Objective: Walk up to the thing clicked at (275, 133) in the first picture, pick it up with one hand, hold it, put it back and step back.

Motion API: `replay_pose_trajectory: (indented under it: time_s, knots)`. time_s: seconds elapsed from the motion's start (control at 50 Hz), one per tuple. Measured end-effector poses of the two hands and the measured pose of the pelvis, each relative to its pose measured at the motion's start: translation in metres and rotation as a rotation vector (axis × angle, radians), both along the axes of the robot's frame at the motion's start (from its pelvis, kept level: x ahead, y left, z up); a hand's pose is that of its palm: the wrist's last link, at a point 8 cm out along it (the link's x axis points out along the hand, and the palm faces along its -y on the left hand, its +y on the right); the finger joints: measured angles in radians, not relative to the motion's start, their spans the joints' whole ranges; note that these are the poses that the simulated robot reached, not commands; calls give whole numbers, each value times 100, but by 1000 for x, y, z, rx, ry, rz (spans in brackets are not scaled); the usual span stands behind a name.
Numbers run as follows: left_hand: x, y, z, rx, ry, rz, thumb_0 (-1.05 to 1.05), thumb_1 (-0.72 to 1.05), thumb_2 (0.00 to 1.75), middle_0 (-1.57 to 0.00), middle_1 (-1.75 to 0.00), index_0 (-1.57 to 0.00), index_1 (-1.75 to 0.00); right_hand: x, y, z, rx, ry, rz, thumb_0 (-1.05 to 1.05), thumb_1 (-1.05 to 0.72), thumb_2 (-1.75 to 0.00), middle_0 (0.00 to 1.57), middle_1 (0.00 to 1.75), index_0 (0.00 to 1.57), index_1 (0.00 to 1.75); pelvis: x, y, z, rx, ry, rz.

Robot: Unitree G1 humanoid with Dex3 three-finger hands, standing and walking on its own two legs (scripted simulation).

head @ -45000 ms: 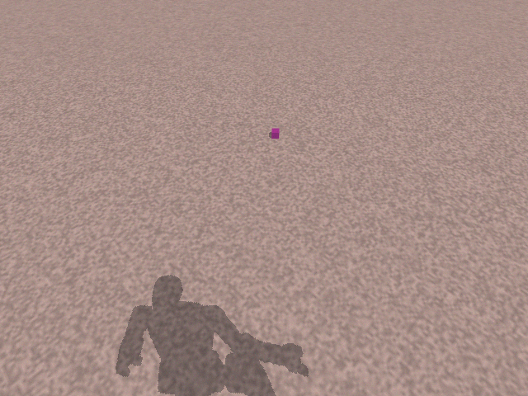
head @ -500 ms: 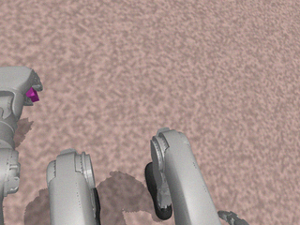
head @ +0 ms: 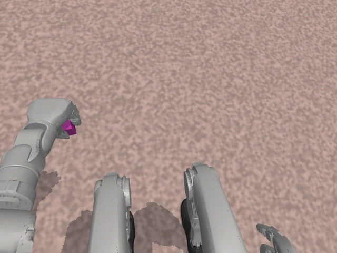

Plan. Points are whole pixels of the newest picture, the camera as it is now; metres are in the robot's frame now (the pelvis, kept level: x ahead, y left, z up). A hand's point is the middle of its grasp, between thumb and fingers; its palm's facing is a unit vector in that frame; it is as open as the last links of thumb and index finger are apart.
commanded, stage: lift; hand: left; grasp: from above
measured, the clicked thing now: (63, 125) +0.45 +0.25 -0.14
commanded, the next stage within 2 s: hold in 1.08 s
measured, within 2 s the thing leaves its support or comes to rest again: neither
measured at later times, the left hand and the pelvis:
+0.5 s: hand (5, 119) +0.37 +0.24 +0.11, palm faces -0.46 -0.04 -0.89, open 5.3 cm; pelvis +0.02 +0.00 +0.18, yaw +2 degrees
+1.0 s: hand out of the picture +0.38 +0.22 +0.20, palm faces -0.46 -0.05 -0.89, open 5.3 cm; pelvis +0.06 -0.01 +0.28, yaw +2 degrees
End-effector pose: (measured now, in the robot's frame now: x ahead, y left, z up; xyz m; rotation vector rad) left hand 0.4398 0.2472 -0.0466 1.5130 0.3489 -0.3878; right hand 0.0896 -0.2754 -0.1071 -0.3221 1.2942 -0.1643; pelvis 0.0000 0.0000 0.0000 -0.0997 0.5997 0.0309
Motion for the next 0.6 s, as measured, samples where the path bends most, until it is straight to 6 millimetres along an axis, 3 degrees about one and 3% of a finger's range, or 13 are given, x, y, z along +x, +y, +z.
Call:
replay_pose_trajectory:
  time_s: [0.2, 0.44, 0.6]
  knots:
    - [-28, 3, 86, 4, -13, 37, -9, 49, 4, -101, -10, -124, -13, 29, 12, 67, 16, -114, -26, 1, -91, -90, 20, 30, 20, 30, 4, 2, 69, 18, -72, 9]
    - [-58, -6, 191, -12, 2, 41, -9, 48, 5, -103, -6, -126, -10, 31, 19, 155, 35, -184, -78, 1, -91, -90, 20, 30, 20, 30, 16, 0, 159, 48, -199, 4]
    - [-66, -14, 237, -10, 9, 48, -10, 49, 4, -104, -2, -127, -7, 33, 15, 202, 37, -221, -102, 1, -91, -91, 20, 30, 20, 30, 28, -3, 206, 62, -268, 0]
